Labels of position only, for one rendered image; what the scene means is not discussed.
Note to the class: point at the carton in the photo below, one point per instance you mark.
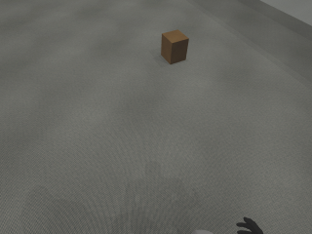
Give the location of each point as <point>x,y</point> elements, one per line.
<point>174,45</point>

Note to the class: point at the robot right hand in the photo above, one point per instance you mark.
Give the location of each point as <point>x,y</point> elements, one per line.
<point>249,224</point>

